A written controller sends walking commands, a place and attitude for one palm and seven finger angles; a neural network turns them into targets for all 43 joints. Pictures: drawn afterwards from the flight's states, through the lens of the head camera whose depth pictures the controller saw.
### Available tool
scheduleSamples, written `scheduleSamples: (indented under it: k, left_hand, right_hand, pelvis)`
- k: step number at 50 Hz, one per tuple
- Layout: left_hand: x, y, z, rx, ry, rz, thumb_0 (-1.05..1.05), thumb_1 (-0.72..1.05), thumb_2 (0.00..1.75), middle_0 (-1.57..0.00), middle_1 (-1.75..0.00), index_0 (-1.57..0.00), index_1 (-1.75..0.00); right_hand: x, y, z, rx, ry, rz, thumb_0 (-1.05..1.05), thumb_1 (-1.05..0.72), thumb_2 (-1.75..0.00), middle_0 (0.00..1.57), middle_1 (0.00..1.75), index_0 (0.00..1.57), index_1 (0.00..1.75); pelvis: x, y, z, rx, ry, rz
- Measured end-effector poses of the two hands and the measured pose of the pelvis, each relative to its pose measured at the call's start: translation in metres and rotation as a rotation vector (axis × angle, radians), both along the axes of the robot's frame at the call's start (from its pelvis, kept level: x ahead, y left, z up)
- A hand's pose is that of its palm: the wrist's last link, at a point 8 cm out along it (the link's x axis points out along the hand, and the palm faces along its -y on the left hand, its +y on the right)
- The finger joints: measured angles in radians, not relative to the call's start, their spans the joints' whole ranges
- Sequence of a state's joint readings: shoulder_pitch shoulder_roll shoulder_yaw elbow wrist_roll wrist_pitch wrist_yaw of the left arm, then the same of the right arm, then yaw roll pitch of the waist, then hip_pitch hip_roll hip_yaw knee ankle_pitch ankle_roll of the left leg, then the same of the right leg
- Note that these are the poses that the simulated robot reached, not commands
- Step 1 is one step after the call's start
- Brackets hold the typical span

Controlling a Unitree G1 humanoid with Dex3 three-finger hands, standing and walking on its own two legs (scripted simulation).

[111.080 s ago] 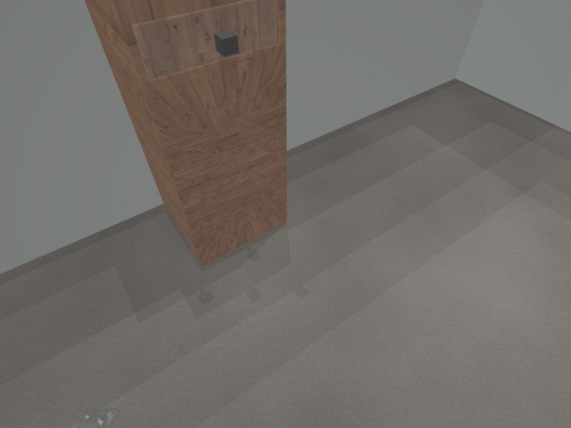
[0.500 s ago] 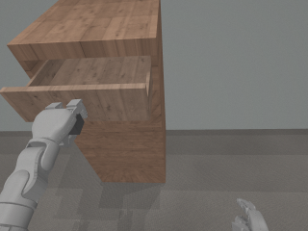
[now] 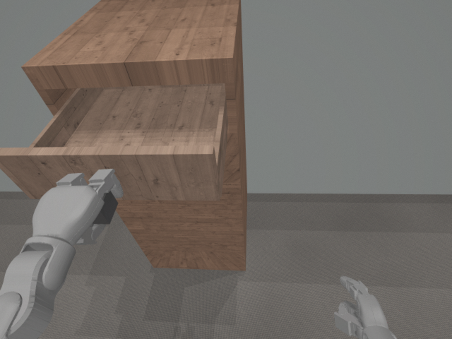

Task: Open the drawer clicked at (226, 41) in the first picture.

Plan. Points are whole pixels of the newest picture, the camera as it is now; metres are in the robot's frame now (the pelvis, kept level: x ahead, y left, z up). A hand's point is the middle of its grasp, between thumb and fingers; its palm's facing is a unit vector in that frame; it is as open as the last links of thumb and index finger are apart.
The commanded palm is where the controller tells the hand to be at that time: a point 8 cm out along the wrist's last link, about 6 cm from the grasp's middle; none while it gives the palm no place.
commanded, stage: pull the drawer open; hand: left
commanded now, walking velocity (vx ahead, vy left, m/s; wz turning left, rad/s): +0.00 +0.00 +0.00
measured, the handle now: (101, 196) +0.30 +0.26 +0.12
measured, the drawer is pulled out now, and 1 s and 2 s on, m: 0.20 0.30 0.29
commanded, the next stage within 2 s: open the thumb to release the handle in 1.08 s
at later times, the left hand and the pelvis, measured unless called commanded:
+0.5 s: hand (75, 257) +0.20 +0.26 +0.10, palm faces +0.04 -0.06 -1.00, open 7.8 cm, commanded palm +0.16 +0.27 +0.17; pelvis -0.01 +0.00 +0.00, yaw +0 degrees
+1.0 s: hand (62, 285) +0.15 +0.26 +0.10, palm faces +0.03 -0.06 -1.00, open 7.8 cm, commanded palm +0.11 +0.26 +0.17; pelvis -0.01 +0.00 +0.00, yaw -1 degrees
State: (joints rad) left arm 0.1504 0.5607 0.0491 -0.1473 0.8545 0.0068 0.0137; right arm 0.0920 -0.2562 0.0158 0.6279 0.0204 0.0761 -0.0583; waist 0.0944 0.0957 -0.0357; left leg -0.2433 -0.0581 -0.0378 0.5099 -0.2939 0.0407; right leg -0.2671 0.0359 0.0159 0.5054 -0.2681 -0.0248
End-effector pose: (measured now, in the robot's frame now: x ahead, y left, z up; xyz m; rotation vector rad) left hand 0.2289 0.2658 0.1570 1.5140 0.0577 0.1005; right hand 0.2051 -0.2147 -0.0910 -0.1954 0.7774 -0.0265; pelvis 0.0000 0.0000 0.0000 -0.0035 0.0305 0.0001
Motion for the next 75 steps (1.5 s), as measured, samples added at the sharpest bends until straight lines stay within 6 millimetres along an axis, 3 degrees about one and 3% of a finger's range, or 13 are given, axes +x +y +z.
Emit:
scheduleSamples:
  k: [10,21,42,59,65,75]
  left_hand:
    - [-0.029,-0.002,0.000,-0.007,-0.008,0.000,0.04,0.40,0.71,-0.42,-1.35,-0.33,-1.35]
    - [-0.049,-0.004,0.000,-0.005,-0.009,0.004,0.04,0.40,0.71,-0.42,-1.35,-0.34,-1.35]
    - [-0.097,-0.007,0.000,-0.014,-0.001,0.005,0.04,0.41,0.69,-0.42,-1.35,-0.33,-1.35]
    - [-0.098,-0.008,0.000,-0.031,0.007,0.021,0.06,0.44,0.65,-0.42,-1.35,-0.32,-1.34]
    - [-0.093,-0.007,-0.001,-0.023,-0.031,0.018,0.05,0.41,0.69,-0.41,-1.34,-0.35,-1.33]
    - [-0.084,-0.008,0.009,-0.021,-0.068,0.052,0.02,0.20,0.61,-0.38,-1.29,-0.41,-1.29]
  right_hand:
    - [0.000,0.003,0.001,-0.001,-0.009,0.019,0.01,-0.91,-0.90,0.20,0.30,0.20,0.30]
    - [0.003,0.008,0.006,0.012,-0.041,0.033,0.01,-0.91,-0.90,0.20,0.30,0.20,0.30]
    - [0.001,0.000,0.011,-0.016,-0.057,0.032,0.01,-0.91,-0.90,0.20,0.30,0.20,0.30]
    - [0.004,0.002,0.018,-0.002,-0.079,0.019,0.01,-0.91,-0.90,0.20,0.30,0.20,0.30]
    - [0.007,0.006,0.011,-0.024,-0.055,0.041,0.01,-0.91,-0.90,0.20,0.30,0.20,0.30]
    - [0.010,0.029,0.009,0.043,-0.052,0.078,0.01,-0.91,-0.90,0.20,0.30,0.20,0.30]
  pelvis:
    - [-0.003,0.000,-0.001,-0.001,-0.012,0.002]
    - [-0.006,-0.003,-0.001,-0.001,-0.024,-0.001]
    - [-0.007,-0.002,-0.003,-0.010,-0.031,-0.015]
    - [0.002,0.006,-0.004,-0.018,-0.016,-0.038]
    - [0.000,0.009,-0.005,-0.019,-0.019,-0.010]
    - [-0.001,0.008,-0.003,-0.012,-0.031,-0.003]
